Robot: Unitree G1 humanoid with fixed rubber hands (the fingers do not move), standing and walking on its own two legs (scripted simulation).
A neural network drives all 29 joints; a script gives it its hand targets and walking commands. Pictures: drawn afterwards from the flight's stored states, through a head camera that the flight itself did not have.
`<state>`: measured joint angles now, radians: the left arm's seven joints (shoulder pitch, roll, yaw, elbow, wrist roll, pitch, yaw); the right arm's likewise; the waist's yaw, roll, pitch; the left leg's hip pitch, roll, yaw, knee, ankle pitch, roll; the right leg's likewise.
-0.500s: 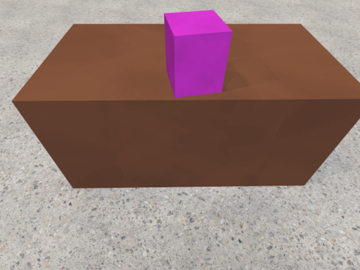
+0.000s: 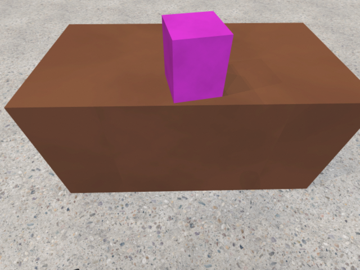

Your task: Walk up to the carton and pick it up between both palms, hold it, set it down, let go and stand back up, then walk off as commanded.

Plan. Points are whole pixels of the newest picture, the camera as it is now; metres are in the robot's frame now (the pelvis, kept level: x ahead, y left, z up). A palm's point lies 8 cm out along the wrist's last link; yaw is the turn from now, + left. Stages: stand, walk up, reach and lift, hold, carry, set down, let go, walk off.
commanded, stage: stand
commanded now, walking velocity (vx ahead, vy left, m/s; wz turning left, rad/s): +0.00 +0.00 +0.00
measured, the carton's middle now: (193, 57) +0.84 -0.01 +0.04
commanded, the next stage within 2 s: none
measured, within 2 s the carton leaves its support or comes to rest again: neither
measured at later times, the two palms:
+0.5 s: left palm out of the picture +0.09 +0.30 -0.12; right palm out of the picture +0.09 -0.29 -0.11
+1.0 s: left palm out of the picture +0.07 +0.31 -0.13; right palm out of the picture +0.09 -0.28 -0.11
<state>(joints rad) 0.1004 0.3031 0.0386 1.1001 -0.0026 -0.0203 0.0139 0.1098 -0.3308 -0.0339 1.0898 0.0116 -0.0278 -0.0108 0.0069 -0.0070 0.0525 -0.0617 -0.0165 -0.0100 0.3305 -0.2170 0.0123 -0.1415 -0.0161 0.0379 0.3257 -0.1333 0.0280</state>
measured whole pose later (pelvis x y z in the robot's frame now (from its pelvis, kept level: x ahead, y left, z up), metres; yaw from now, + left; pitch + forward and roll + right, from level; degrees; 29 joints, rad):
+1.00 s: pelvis +0.02 +0.02 +0.00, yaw +1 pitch -3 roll +0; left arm 0.14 0.33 0.03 1.12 0.00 -0.02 0.04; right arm 0.13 -0.33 -0.04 1.09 0.01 -0.02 -0.02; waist 0.01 -0.02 0.05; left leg -0.02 -0.05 -0.02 0.32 -0.23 0.04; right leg -0.11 -0.05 0.03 0.32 -0.16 0.05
